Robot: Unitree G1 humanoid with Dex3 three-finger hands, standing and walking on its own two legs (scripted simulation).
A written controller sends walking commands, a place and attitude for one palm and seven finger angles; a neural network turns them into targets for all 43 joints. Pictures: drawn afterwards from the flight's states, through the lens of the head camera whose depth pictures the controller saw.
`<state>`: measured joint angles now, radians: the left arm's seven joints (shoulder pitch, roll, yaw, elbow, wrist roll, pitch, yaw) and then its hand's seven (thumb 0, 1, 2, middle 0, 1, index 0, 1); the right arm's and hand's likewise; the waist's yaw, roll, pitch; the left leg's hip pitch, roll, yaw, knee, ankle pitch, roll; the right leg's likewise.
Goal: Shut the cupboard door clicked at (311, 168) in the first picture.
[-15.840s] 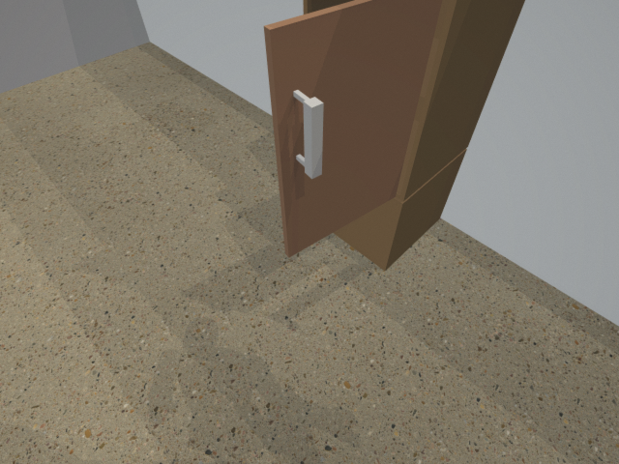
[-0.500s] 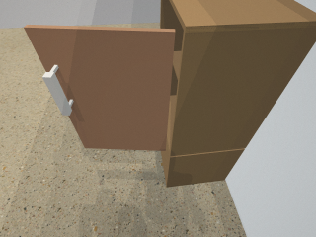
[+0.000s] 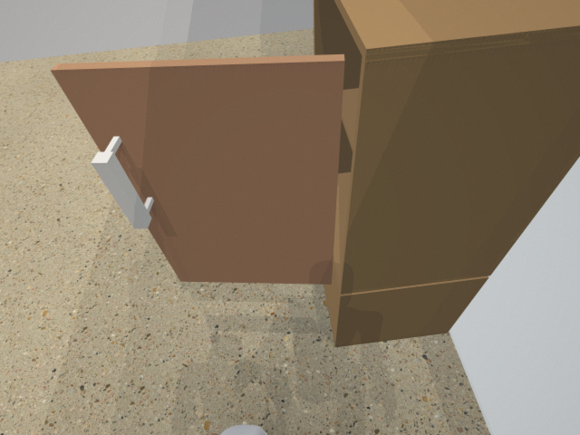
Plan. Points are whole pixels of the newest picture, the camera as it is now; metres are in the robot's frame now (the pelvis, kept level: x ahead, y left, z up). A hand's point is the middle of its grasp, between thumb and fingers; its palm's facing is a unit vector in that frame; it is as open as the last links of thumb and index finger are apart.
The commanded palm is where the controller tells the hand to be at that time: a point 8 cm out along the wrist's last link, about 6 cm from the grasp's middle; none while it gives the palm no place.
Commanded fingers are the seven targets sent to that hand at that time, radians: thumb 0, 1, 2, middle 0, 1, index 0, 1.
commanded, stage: shuffle to correct the standing spot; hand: left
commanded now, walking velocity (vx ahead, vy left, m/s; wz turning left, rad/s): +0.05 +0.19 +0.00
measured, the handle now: (129, 184) +0.48 +0.33 +0.06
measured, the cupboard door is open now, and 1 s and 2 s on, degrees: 81 81 81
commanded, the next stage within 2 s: come to a stop and stand still in 0.26 s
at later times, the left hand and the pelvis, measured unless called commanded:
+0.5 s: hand out of the picture +0.07 +0.30 -0.17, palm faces +0.06 -0.95 -0.31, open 7.4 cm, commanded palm none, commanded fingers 0.00 0.90 0.90 -0.20 -0.30 -0.20 -0.30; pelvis +0.02 +0.09 -0.01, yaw +0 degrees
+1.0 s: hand out of the picture +0.06 +0.29 -0.17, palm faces -0.01 -0.97 -0.23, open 7.3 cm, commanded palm none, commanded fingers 0.00 0.90 0.90 -0.20 -0.30 -0.20 -0.30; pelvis +0.02 +0.11 +0.00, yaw -1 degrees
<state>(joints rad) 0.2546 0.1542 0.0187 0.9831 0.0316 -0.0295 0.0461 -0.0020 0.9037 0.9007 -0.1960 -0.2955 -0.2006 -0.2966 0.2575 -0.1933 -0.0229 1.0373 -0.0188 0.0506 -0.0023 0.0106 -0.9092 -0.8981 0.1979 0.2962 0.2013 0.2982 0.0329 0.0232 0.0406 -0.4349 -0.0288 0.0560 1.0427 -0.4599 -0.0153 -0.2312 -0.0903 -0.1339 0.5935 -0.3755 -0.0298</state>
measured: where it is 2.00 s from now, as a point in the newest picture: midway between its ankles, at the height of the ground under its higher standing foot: outside the picture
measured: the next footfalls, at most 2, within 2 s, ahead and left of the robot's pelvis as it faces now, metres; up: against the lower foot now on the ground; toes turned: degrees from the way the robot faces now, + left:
left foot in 0.26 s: +0.11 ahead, +0.20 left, +0.00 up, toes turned +6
right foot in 0.58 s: +0.10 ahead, +0.06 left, +0.00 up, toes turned +0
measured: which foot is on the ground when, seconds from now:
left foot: up 0.00-0.24, down 0.26-0.64, up 0.66-0.86, down 0.88-1.00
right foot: down 0.00-0.26, up 0.28-0.56, down 0.58-1.00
